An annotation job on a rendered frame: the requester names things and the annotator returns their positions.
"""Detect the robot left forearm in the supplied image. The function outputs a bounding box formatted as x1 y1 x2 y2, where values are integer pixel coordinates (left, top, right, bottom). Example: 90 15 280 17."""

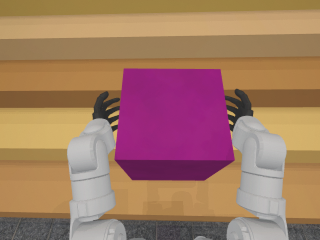
67 118 116 240

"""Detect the carton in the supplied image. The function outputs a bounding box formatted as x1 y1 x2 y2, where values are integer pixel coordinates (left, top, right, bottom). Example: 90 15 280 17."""
114 68 235 181

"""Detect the right robot hand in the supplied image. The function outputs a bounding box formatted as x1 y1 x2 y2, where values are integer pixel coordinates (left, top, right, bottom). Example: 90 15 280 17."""
225 89 254 132

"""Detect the robot right forearm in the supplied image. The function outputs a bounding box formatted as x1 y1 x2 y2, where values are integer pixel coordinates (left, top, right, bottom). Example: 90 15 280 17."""
232 116 289 240

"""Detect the robot right upper arm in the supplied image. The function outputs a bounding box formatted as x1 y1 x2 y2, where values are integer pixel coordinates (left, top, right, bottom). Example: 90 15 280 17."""
226 217 287 240

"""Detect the robot left upper arm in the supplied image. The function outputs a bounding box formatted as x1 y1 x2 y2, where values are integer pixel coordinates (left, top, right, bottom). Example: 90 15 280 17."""
71 219 127 240

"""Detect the left robot hand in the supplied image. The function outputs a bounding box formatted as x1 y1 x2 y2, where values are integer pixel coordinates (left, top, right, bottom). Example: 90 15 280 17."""
92 91 120 132

